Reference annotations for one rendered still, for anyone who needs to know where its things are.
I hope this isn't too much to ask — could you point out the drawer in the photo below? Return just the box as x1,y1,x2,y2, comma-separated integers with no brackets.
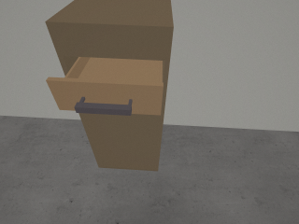
46,57,164,116

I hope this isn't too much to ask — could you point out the handle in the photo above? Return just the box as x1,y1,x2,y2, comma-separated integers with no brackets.
74,96,133,116

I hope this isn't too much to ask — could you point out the cabinet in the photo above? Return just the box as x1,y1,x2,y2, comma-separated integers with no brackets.
45,0,174,172

